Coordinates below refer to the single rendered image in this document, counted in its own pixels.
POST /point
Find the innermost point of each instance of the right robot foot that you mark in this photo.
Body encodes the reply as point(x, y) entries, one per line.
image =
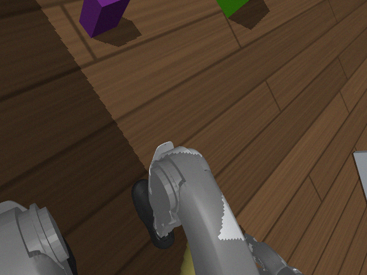
point(140, 198)

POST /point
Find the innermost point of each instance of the left robot foot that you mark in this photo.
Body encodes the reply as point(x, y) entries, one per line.
point(71, 260)

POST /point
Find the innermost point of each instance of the right robot hand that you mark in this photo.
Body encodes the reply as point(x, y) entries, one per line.
point(265, 256)

